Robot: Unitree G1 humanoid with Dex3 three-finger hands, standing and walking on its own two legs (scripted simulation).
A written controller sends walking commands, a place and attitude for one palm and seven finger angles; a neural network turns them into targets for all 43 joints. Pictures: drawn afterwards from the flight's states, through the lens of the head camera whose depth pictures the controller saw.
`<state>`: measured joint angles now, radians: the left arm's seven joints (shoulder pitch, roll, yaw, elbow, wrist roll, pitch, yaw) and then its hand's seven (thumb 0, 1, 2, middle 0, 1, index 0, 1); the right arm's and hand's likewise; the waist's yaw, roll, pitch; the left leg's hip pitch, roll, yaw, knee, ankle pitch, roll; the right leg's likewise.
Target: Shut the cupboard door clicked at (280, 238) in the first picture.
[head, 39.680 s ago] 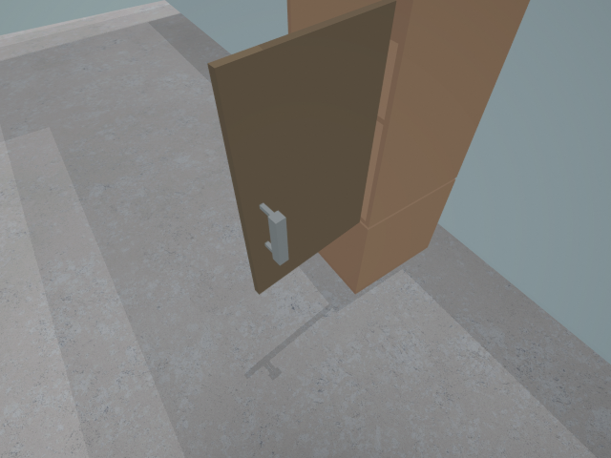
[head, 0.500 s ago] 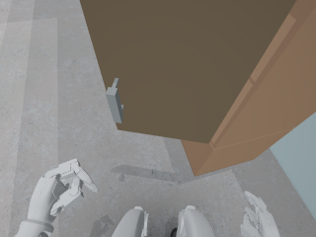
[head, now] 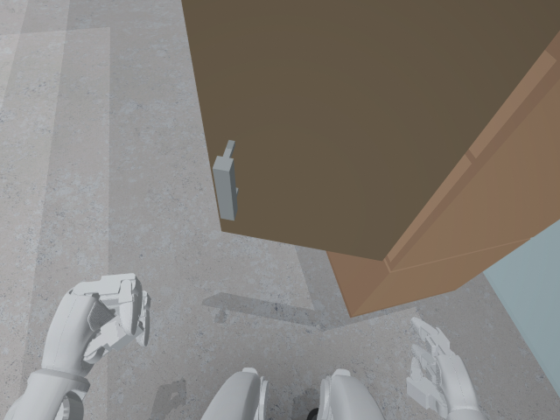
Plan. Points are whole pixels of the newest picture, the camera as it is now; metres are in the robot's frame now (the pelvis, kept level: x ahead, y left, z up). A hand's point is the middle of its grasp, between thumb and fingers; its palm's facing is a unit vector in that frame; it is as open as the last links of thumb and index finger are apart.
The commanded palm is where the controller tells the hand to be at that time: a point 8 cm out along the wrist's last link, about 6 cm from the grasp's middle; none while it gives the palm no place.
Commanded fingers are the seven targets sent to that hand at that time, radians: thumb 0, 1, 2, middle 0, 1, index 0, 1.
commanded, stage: raise the hand and make a fist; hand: left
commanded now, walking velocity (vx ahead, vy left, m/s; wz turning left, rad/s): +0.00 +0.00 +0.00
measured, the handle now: (229, 181) +0.47 +0.13 +0.01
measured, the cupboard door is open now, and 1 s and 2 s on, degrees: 65 65 65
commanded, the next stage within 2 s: bring the fist close to the handle in 0.38 s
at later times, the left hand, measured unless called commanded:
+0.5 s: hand (169, 330) +0.22 +0.16 +0.03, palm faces -0.09 -1.00 -0.02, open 3.1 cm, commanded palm +0.21 +0.22 +0.04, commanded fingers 0.00 0.90 0.90 -1.30 -1.50 -1.30 -1.50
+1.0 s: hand (196, 275) +0.29 +0.15 +0.03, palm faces -0.07 -1.00 -0.03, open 3.1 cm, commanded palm +0.28 +0.19 +0.03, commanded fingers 0.00 0.90 0.90 -1.30 -1.50 -1.30 -1.50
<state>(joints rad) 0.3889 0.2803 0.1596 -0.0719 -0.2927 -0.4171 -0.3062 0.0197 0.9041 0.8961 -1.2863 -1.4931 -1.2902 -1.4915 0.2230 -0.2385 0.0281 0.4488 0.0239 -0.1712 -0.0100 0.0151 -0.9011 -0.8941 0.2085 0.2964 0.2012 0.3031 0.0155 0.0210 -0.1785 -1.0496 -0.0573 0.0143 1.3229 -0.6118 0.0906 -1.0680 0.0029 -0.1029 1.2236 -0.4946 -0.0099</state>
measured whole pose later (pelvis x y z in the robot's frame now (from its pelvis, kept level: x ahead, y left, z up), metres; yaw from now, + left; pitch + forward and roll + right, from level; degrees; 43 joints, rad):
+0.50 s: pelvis +0.00 -0.02 +0.00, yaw +0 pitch +20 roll -4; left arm 0.40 0.28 0.14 -0.01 -0.29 -0.39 -0.32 0.02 0.91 0.90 -1.29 -1.50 -1.30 -1.50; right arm 0.22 -0.25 0.02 0.46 0.04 -0.16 -0.02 0.02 -0.90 -0.89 0.21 0.30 0.20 0.30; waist -0.01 0.03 -0.19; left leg -1.06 -0.04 0.00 1.32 -0.61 0.08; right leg -1.08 0.02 -0.12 1.23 -0.50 -0.04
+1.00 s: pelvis +0.00 -0.03 -0.01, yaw +0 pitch +22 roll -3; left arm 0.10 0.27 0.15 0.18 -0.26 -0.41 -0.26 0.02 0.90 0.90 -1.29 -1.50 -1.30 -1.50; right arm 0.23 -0.26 0.02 0.51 0.03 -0.13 -0.01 0.02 -0.90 -0.89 0.21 0.30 0.20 0.30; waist -0.03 0.02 -0.20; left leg -1.11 -0.04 0.00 1.35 -0.62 0.06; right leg -1.15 0.02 -0.12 1.27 -0.52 -0.06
